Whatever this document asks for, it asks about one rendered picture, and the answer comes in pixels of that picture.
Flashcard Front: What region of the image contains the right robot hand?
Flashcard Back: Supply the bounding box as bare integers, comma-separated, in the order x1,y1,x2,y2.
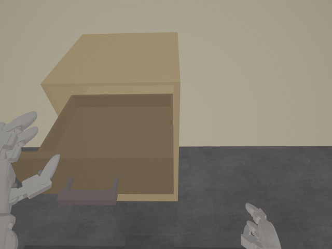
241,203,281,249

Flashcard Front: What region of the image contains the robot left forearm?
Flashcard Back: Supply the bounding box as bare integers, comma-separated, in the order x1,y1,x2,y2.
0,213,18,249

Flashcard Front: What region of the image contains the left robot hand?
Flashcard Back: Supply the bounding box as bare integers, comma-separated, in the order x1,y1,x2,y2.
0,111,60,214

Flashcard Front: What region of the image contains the cabinet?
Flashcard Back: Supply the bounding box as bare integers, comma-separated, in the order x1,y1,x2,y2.
40,32,181,201

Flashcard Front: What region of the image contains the drawer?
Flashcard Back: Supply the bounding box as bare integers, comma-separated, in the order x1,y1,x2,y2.
11,93,174,194

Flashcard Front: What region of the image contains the handle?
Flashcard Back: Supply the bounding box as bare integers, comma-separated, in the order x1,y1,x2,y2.
56,177,119,205

